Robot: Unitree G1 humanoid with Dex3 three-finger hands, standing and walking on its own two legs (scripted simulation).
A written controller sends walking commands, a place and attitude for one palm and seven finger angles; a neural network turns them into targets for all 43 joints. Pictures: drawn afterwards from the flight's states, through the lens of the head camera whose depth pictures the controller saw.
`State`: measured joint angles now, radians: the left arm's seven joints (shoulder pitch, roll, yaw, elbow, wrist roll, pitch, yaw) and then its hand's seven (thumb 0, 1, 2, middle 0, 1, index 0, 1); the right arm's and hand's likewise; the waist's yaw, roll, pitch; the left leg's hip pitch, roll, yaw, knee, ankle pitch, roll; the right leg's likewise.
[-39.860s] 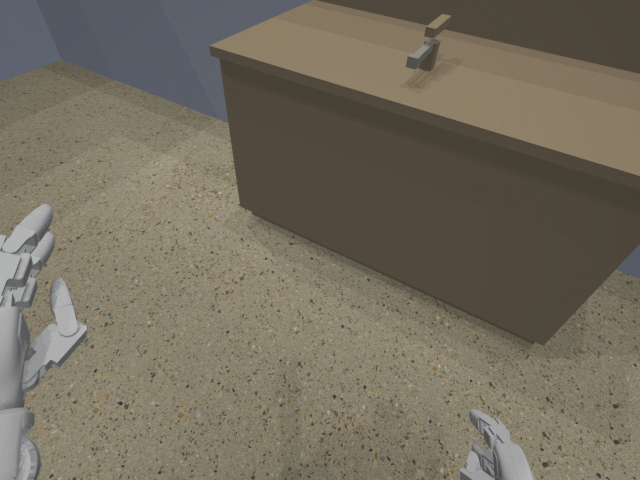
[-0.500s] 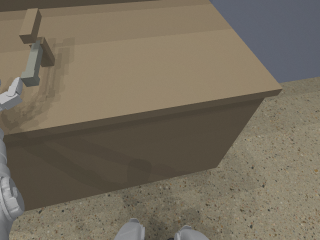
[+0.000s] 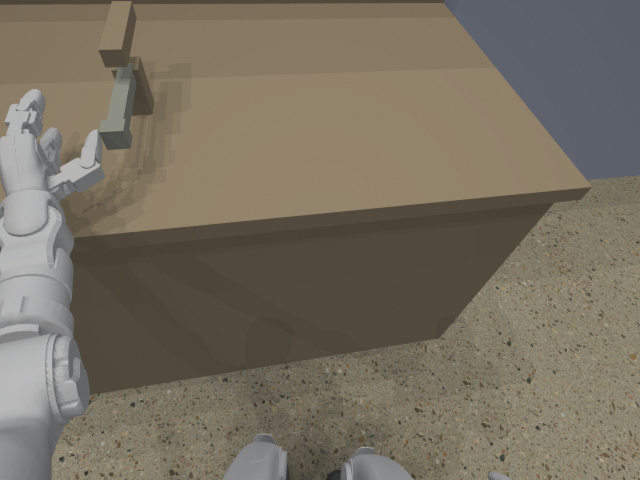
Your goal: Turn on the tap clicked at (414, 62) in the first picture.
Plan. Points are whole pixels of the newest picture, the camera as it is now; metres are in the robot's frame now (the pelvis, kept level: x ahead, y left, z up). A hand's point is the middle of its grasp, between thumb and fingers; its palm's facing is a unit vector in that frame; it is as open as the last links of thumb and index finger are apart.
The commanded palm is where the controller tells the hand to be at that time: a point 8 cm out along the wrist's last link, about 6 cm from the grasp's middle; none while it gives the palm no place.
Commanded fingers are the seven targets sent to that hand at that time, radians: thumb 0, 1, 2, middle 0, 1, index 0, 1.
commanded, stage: reach beside the lever's end, fingers flat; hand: left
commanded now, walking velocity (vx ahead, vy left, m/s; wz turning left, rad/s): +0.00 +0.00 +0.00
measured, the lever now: (116, 134) +0.51 +0.26 +0.13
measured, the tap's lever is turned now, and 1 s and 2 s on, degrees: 0 0 0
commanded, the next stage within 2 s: bring the hand home and regain balance in 0.68 s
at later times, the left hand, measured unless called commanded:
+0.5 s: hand (88, 160) +0.46 +0.28 +0.13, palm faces +0.41 -0.91 -0.10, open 8.4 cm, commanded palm +0.47 +0.32 +0.11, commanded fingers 0.00 0.90 0.90 -0.15 -0.15 -0.15 -0.15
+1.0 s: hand (32, 158) +0.36 +0.26 +0.23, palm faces +0.30 -0.92 -0.23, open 7.5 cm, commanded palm +0.33 +0.31 +0.17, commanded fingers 0.00 0.90 0.90 -0.20 -0.30 -0.20 -0.30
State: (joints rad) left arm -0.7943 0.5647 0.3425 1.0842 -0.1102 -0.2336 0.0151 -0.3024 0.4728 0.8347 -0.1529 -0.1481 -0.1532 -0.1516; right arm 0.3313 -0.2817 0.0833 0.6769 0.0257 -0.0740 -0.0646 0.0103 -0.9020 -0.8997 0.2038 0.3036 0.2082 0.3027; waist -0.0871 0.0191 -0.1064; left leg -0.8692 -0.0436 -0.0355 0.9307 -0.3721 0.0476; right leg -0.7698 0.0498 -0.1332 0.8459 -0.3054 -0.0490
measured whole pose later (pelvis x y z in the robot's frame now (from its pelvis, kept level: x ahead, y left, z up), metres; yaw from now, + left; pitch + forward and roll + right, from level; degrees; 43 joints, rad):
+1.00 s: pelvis -0.08 +0.05 +0.01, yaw -4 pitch +2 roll -2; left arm -0.60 0.45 0.26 0.62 -0.07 -0.15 0.09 0.02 0.90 0.90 -0.19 -0.25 -0.19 -0.26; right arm 0.39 -0.29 0.02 0.70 0.05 -0.06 -0.08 0.01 -0.90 -0.90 0.20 0.30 0.20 0.30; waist -0.02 0.11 -0.02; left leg -0.70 0.02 0.16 0.83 -0.47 0.06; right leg -0.51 0.03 -0.03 0.85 -0.44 -0.03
